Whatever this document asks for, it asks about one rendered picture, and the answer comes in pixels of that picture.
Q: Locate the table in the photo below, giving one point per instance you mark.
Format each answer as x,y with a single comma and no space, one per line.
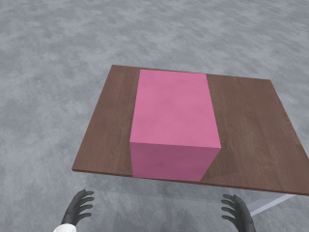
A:
260,149

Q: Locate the right robot hand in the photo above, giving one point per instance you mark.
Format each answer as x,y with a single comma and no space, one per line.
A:
243,220

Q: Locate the carton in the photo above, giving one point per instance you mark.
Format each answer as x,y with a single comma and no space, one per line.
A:
174,135

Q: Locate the left robot hand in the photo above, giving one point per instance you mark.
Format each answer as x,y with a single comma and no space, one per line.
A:
72,215

